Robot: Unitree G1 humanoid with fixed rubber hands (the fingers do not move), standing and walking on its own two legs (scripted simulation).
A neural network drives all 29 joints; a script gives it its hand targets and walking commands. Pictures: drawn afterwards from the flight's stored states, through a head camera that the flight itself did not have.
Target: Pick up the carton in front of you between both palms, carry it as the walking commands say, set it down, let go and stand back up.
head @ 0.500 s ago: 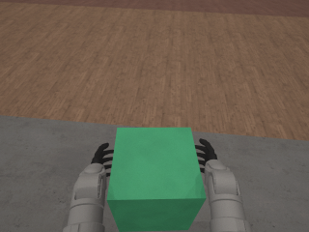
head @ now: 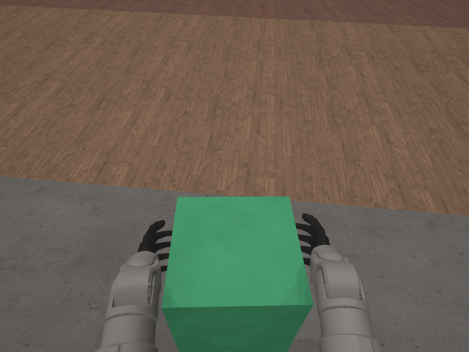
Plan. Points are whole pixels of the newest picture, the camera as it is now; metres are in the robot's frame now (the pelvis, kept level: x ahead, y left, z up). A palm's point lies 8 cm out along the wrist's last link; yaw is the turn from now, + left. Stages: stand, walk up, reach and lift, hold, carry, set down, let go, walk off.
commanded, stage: hold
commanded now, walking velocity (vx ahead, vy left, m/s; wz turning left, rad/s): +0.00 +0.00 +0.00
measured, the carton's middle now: (233, 278) +0.29 +0.00 -0.03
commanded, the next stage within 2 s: carry in 0.22 s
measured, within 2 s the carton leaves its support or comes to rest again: neither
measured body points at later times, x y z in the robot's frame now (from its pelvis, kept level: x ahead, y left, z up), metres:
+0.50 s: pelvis +0.04 -0.02 -0.01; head +0.01 -0.02 +0.44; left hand +0.34 +0.13 +0.07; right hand +0.34 -0.18 +0.07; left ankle +0.02 +0.12 -0.73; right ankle +0.00 -0.14 -0.75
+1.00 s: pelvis +0.31 -0.05 -0.03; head +0.28 -0.06 +0.42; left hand +0.55 +0.10 +0.06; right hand +0.54 -0.21 +0.06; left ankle +0.13 +0.08 -0.74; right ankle +0.42 -0.14 -0.75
